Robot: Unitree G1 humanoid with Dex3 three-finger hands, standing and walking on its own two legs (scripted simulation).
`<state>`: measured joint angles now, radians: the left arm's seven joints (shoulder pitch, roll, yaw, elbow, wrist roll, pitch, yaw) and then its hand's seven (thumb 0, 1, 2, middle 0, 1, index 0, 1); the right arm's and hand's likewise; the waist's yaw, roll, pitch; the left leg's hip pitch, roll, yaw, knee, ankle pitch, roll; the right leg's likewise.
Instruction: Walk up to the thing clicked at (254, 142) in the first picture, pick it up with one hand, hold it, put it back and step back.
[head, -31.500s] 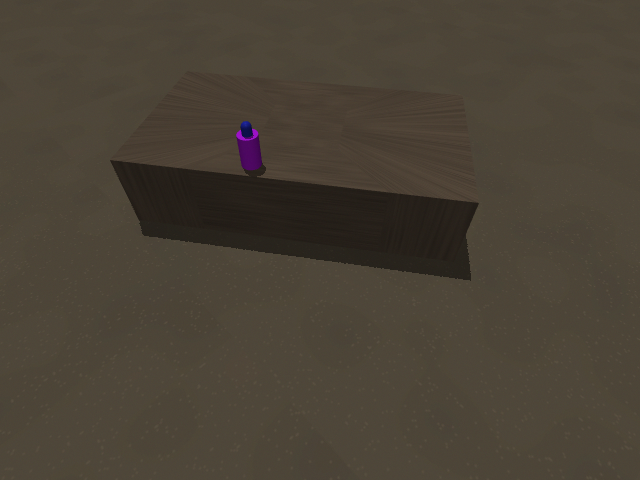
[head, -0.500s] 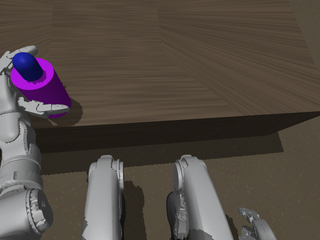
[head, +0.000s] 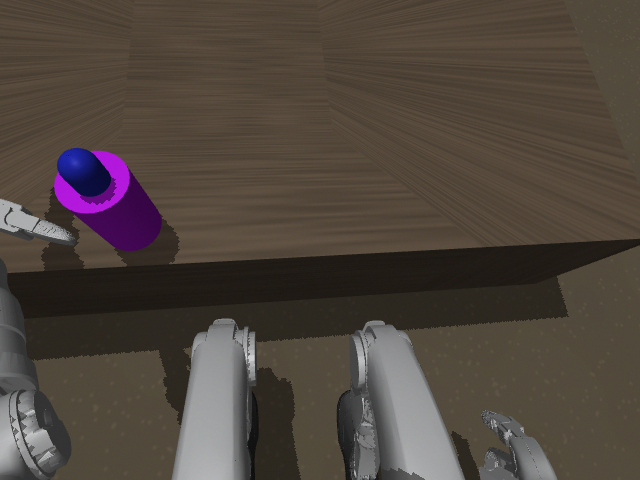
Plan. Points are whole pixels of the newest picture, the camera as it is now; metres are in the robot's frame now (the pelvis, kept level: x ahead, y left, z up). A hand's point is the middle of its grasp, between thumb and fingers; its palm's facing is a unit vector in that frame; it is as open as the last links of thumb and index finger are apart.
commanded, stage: rise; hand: left
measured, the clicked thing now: (107, 197) +0.45 +0.27 -0.04
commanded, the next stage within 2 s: home in 0.10 s
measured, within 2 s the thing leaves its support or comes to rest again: neither
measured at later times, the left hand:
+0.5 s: hand out of the picture +0.37 +0.42 +0.13, palm faces +0.47 -0.76 -0.45, open 17.5 cm
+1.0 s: hand out of the picture +0.25 +0.22 +0.20, palm faces +0.19 -0.94 -0.28, open 17.1 cm
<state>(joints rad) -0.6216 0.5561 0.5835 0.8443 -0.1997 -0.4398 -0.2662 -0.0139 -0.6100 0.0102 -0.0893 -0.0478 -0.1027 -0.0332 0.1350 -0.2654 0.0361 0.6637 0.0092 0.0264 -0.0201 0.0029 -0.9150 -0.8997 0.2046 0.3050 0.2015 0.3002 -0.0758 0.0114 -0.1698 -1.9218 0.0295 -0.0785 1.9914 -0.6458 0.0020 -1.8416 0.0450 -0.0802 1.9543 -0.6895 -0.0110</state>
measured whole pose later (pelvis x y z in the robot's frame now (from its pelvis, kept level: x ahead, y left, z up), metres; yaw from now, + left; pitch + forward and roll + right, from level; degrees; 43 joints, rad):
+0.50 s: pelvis +0.04 +0.02 +0.18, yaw +3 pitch +23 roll -5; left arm -0.47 0.65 0.43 1.04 0.05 -0.05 0.09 -0.01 -0.55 0.04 -0.05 -0.05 -0.05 -0.05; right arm 0.23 -0.28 0.02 0.65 0.03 0.05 -0.06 0.00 -0.90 -0.90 0.20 0.31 0.20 0.30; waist -0.07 0.01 -0.14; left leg -1.22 0.02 -0.07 1.34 -0.52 0.01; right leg -1.13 0.04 -0.06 1.26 -0.54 0.00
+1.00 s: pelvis +0.08 +0.02 +0.27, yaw +4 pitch +8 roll -2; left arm 0.34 0.22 -0.01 0.22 -0.03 0.13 0.15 -0.01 -0.47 0.09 -0.06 -0.06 -0.06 -0.06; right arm 0.25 -0.21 0.04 0.53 0.06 0.00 -0.13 0.01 -0.90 -0.90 0.20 0.31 0.20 0.30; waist -0.02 0.03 -0.11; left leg -0.63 0.01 -0.01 0.91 -0.43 0.02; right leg -0.56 0.02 -0.01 0.85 -0.44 0.01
